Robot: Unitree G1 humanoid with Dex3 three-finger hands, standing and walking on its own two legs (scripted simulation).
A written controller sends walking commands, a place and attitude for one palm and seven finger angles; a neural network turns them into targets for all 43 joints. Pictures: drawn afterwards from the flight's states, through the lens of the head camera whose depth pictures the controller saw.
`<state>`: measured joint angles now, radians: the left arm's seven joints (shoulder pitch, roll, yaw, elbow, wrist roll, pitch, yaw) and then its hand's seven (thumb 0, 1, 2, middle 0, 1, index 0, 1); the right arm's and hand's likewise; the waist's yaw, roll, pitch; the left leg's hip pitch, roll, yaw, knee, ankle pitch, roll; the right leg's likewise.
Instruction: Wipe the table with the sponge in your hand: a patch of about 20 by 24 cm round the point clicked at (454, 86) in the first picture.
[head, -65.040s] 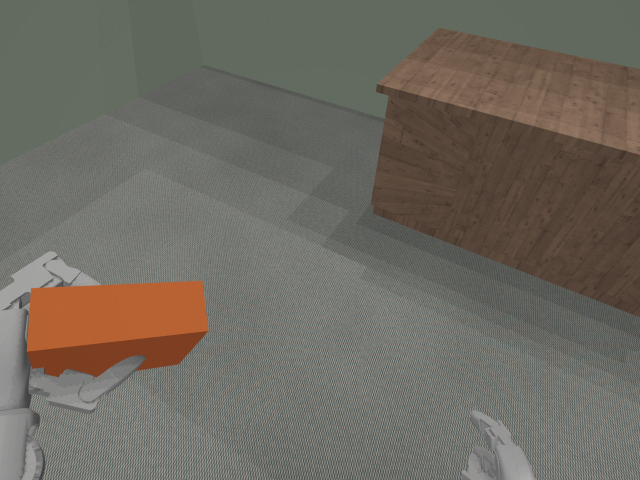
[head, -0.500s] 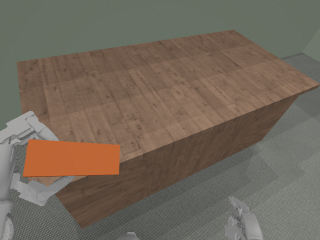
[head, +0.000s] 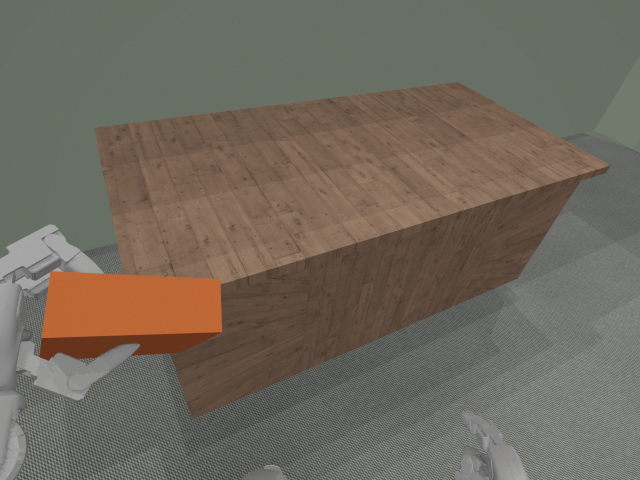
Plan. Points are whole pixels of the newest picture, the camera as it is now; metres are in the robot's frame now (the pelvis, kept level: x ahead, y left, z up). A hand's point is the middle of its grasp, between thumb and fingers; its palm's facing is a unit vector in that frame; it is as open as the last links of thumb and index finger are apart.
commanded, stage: stop stepping back and stand still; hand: left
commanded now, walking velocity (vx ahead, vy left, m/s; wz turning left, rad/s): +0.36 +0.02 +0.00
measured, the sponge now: (154, 320) +0.23 +0.19 +0.15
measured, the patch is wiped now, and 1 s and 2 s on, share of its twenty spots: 1.00 1.00 1.00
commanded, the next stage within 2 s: none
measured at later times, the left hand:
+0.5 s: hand out of the picture +0.06 +0.23 +0.17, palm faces +0.38 -0.85 -0.35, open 9.2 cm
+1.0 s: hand out of the picture -0.04 +0.23 +0.17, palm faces +0.38 -0.84 -0.38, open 9.2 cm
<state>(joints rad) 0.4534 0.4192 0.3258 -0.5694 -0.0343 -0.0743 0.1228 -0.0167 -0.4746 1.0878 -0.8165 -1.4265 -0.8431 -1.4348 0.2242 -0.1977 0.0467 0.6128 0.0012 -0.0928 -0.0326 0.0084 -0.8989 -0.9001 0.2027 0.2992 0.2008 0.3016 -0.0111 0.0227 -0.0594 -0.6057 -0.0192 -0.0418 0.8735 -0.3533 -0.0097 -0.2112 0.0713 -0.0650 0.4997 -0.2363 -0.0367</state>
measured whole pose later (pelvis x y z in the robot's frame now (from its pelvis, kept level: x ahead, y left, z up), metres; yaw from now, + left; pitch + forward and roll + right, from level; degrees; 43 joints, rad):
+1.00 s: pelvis -0.25 -0.01 -0.02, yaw +1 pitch -2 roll -4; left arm 0.43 0.38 0.34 -0.47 -0.04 -0.13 0.10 -0.02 -0.48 1.09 -0.82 -1.43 -0.84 -1.44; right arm 0.29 -0.20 0.01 0.65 0.03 -0.10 -0.02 0.01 -0.90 -0.90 0.20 0.30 0.20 0.30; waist -0.03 0.07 -0.06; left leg -0.46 0.05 -0.03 1.02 -0.46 0.04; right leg -0.37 0.04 -0.13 0.71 -0.32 -0.03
